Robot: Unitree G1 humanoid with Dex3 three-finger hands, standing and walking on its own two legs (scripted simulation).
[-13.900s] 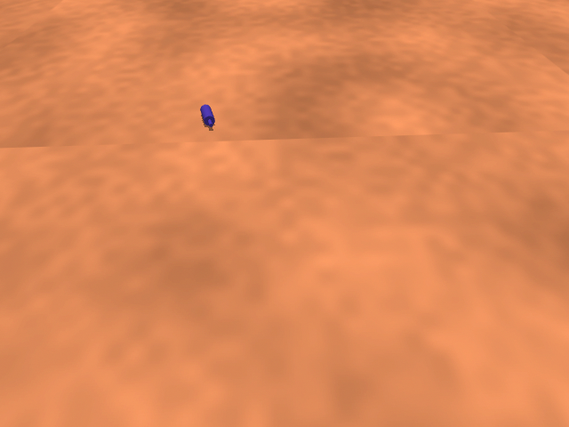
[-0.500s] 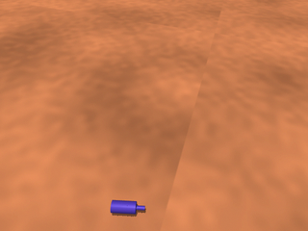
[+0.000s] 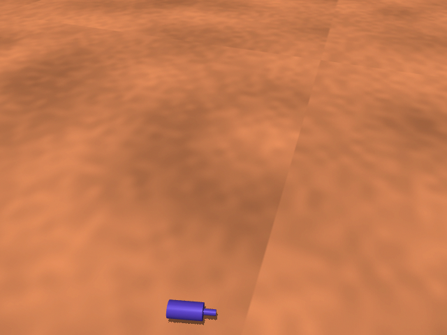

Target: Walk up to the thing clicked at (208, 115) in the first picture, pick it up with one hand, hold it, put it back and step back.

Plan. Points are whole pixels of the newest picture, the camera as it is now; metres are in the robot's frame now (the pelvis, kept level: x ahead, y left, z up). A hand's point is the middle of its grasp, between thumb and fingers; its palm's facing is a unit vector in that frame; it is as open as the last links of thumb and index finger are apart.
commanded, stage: walk up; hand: left
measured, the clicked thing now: (192, 310) +0.41 +0.16 -0.75
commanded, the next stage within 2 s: stand in 0.42 s
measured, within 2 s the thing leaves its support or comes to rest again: neither
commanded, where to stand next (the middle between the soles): +0.07 +0.01 m, yaw +0 degrees
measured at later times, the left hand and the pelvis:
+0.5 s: hand out of the picture +0.08 +0.26 -0.15, palm faces -0.01 -0.94 -0.33, open 7.4 cm; pelvis +0.00 +0.01 +0.00, yaw +0 degrees
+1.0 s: hand out of the picture +0.08 +0.26 -0.15, palm faces -0.04 -0.94 -0.34, open 7.4 cm; pelvis +0.00 +0.00 +0.00, yaw -1 degrees
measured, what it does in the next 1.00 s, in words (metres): stands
